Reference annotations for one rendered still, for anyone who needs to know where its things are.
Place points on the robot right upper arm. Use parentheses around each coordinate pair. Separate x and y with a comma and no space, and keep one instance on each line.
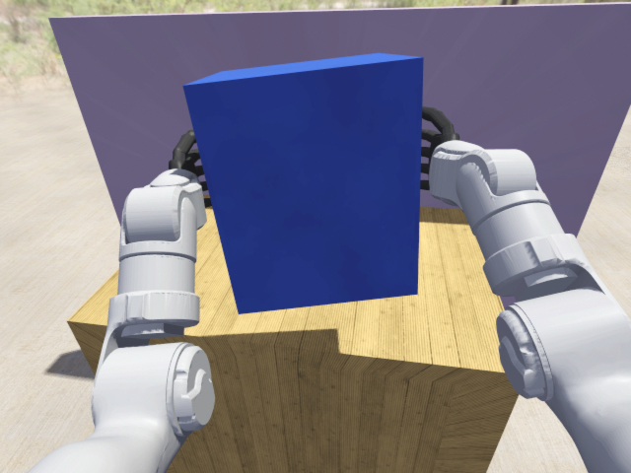
(572,350)

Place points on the right robot hand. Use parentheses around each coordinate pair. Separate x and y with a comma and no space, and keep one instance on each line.
(436,138)

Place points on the robot left upper arm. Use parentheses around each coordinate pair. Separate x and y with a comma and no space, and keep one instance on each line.
(147,401)

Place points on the robot left forearm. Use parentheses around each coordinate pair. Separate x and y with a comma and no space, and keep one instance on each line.
(157,255)

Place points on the pedestal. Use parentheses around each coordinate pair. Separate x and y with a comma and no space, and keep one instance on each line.
(410,384)

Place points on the left robot hand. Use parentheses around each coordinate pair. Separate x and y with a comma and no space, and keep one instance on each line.
(183,158)

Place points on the carton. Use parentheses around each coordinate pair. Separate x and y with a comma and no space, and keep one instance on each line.
(313,170)

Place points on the robot right forearm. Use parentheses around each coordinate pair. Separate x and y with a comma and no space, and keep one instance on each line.
(527,254)

